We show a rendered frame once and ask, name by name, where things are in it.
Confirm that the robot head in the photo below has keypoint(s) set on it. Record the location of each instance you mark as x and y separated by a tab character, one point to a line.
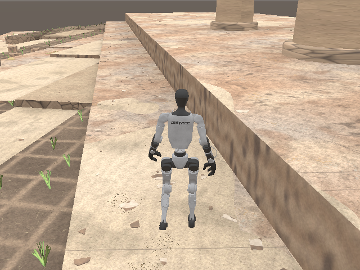
181	98

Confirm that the robot left upper arm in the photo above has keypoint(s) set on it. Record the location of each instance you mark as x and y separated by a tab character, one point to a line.
160	127

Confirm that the left robot thigh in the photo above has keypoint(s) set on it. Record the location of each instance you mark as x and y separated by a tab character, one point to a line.
166	169

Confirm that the robot right forearm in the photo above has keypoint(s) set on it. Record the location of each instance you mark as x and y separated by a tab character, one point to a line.
208	152

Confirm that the robot left forearm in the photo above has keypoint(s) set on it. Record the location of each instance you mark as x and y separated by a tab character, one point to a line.
153	146

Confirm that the robot right upper arm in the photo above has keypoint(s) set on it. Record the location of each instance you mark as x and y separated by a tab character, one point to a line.
201	129

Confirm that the robot left hand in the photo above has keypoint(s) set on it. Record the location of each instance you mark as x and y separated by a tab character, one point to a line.
151	155

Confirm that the robot right hand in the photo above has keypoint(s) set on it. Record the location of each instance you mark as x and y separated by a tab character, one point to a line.
212	168

